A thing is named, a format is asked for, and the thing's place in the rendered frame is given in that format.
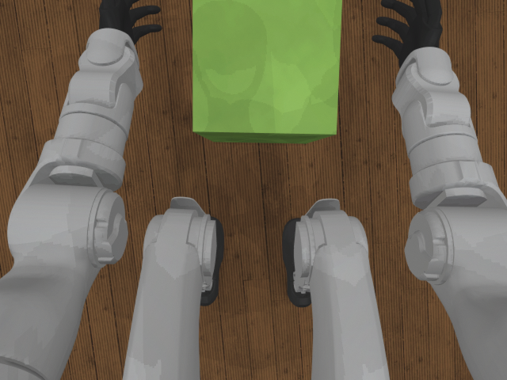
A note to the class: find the robot right forearm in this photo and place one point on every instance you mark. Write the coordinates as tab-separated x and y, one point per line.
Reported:
441	143

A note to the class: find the right robot upper arm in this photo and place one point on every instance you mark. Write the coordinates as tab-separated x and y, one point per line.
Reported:
462	253

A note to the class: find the left robot hand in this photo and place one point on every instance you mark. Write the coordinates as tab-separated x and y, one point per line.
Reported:
116	14

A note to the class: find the left robot upper arm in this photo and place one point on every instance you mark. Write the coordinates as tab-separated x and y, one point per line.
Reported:
60	236

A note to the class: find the right robot hand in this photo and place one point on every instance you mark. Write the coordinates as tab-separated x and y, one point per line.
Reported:
424	28

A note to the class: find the robot left shin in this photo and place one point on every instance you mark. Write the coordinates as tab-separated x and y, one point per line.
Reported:
154	225

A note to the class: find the right robot foot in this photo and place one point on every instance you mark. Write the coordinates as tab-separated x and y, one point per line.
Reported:
302	298

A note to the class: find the robot left forearm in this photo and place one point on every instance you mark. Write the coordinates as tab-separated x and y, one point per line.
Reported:
94	124

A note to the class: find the carton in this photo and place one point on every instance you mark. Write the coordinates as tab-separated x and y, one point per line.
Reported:
266	71

